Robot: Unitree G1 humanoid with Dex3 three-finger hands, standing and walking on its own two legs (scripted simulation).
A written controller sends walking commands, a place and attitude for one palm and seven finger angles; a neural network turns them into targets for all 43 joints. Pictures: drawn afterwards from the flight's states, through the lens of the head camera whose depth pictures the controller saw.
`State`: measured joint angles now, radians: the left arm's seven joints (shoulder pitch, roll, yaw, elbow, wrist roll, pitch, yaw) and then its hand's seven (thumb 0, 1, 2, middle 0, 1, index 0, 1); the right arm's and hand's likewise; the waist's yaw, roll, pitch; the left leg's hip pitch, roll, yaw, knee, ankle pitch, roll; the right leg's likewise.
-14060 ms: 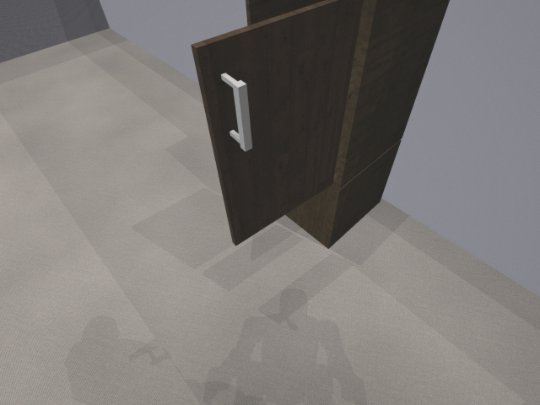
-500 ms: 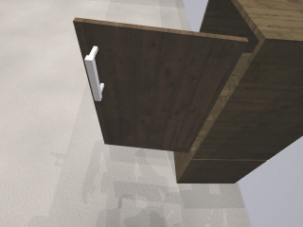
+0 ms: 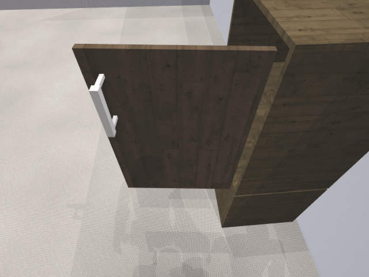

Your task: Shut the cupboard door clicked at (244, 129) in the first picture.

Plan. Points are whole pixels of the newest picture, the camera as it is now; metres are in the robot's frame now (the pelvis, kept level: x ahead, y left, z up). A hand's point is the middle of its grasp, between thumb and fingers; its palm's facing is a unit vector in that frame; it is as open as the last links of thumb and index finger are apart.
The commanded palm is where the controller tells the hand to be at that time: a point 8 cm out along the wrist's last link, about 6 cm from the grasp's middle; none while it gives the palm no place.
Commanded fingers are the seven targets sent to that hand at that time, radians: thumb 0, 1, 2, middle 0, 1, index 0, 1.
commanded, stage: come to a stop and stand still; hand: left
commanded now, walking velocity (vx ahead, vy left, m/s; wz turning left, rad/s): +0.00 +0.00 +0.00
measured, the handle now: (106, 107) +0.45 +0.21 +0.12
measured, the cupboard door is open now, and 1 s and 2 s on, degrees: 84 84 84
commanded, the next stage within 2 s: look again from close up in 0.62 s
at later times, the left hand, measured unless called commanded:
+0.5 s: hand out of the picture -0.02 +0.22 -0.17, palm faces +0.03 -0.98 -0.20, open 7.4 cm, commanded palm none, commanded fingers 0.00 0.90 0.90 -0.20 -0.30 -0.20 -0.30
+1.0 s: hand out of the picture -0.02 +0.22 -0.18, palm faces +0.03 -0.99 -0.16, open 7.4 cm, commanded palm none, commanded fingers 0.00 0.90 0.90 -0.20 -0.30 -0.20 -0.30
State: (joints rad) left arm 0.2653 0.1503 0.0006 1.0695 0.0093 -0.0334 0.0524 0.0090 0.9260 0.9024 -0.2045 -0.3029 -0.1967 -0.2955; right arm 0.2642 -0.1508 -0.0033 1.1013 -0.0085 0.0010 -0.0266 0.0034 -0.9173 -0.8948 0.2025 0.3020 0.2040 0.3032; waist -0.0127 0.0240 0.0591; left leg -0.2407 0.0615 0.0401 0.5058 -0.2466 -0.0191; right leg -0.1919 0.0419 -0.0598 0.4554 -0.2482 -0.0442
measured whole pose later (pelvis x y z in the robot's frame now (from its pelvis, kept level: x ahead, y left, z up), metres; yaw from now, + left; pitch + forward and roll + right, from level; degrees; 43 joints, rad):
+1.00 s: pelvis +0.00 +0.05 +0.00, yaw +1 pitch -1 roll +0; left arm 0.32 0.15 -0.02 1.09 0.01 -0.02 0.04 0.01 0.91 0.90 -0.20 -0.30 -0.20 -0.30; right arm 0.26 -0.16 0.01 1.12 -0.01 -0.02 -0.02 0.00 -0.92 -0.89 0.20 0.30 0.20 0.30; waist 0.00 -0.03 0.03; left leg -0.20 -0.04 0.06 0.42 -0.20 0.06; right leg -0.17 -0.05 -0.03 0.42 -0.23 0.04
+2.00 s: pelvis +0.00 +0.06 +0.01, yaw +1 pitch -1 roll +0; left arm 0.34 0.14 -0.01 1.10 0.01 -0.01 0.04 0.01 0.91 0.90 -0.20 -0.30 -0.19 -0.30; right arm 0.28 -0.13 0.01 1.15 -0.01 -0.02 -0.02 0.00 -0.92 -0.89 0.20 0.30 0.20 0.30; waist 0.00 -0.03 0.03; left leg -0.18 -0.05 0.07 0.39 -0.20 0.06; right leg -0.15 -0.06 -0.03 0.40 -0.23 0.04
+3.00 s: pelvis +0.00 +0.04 -0.01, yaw +2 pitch +1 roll +0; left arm 0.40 0.19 0.03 0.12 -0.15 -0.15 0.11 0.04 0.95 0.90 -0.25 -0.36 -0.24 -0.36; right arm 0.32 -0.27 -0.01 0.82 0.03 -0.32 -0.05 0.02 -0.93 -0.89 0.20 0.30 0.21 0.30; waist -0.05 0.05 -0.06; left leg -0.35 -0.03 0.03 0.62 -0.29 0.03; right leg -0.31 -0.05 -0.07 0.63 -0.34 0.01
